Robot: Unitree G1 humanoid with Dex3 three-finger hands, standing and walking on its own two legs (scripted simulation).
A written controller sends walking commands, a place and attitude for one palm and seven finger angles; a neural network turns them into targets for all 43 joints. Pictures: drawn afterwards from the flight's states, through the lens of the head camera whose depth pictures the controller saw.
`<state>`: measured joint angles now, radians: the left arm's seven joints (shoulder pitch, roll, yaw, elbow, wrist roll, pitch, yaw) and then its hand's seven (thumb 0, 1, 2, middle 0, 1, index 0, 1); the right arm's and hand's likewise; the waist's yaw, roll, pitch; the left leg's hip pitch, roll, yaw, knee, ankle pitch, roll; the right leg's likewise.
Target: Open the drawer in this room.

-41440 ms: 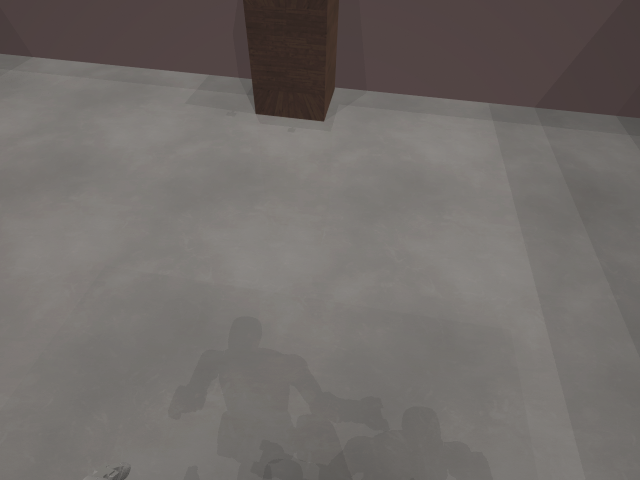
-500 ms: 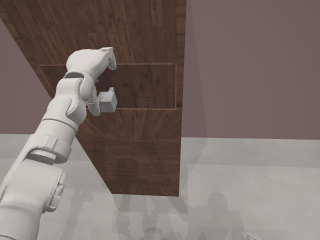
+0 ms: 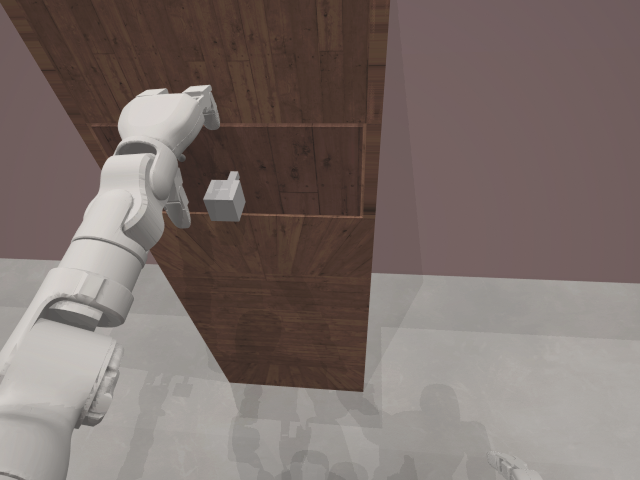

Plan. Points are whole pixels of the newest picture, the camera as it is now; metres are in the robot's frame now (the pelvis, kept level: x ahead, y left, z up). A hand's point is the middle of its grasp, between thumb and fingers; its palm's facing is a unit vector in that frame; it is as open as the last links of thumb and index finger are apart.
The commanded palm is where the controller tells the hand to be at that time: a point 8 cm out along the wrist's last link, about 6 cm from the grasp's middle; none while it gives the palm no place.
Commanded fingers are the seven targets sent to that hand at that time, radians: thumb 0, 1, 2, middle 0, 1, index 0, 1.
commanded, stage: move the hooked fingers above the handle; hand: left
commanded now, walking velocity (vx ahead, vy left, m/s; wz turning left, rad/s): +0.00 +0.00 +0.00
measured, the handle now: (228, 191) +0.49 +0.15 +0.10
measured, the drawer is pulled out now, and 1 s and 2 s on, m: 0.00 0.00 0.00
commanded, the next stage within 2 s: lower the fingers behind the handle in 0.30 s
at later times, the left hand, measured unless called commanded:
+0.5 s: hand (221, 159) +0.46 +0.14 +0.18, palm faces +0.11 -0.08 -0.99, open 13.5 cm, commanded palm +0.43 +0.18 +0.23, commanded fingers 0.00 -0.50 0.30 -0.30 -1.20 -0.30 -1.20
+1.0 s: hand (196, 201) +0.43 +0.18 +0.14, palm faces -0.01 -0.02 -1.00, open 14.2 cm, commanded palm +0.43 +0.19 +0.19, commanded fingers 0.00 -0.50 0.30 -0.30 -1.20 -0.30 -1.20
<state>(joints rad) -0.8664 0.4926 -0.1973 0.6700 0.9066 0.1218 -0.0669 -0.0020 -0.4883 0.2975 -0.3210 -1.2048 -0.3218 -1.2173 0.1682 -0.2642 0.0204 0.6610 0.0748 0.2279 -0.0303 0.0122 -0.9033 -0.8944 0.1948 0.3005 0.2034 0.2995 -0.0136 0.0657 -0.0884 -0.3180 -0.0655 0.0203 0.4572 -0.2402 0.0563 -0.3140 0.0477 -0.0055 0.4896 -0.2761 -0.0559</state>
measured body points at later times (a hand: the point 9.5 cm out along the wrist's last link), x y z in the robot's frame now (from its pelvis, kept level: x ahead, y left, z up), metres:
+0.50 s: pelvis +0.00 +0.01 +0.00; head +0.02 -0.03 +0.45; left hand +0.45 +0.14 +0.24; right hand +0.12 -0.24 -0.14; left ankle -0.01 +0.08 -0.74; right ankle -0.02 -0.08 -0.74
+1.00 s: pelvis -0.01 -0.01 +0.00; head +0.03 -0.03 +0.45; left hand +0.43 +0.18 +0.19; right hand +0.08 -0.29 -0.13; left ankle -0.01 +0.08 -0.74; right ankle -0.02 -0.08 -0.74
